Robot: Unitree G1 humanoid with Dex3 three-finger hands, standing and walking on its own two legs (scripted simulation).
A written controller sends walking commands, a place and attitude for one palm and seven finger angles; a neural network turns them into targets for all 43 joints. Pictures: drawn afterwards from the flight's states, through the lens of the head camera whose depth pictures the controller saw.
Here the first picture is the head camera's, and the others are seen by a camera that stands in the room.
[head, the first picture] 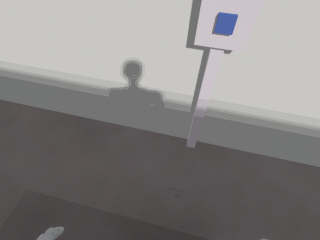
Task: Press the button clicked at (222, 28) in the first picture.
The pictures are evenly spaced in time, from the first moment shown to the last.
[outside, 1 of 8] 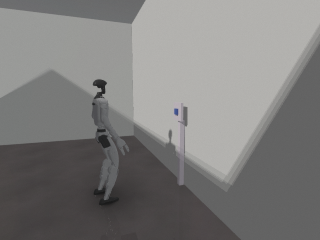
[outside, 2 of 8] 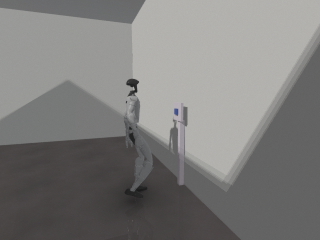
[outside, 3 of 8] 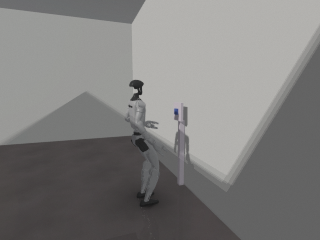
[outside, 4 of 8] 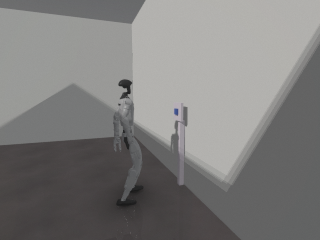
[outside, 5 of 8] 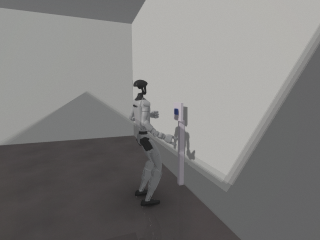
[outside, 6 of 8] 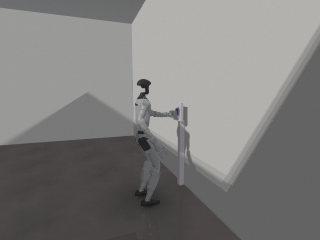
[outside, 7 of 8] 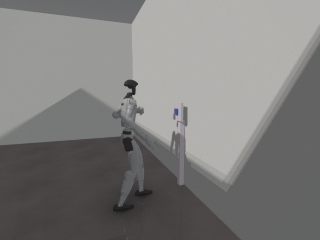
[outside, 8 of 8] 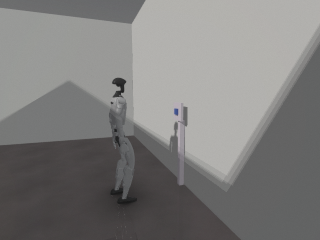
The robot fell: no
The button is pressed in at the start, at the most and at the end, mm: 0 14 0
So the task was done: yes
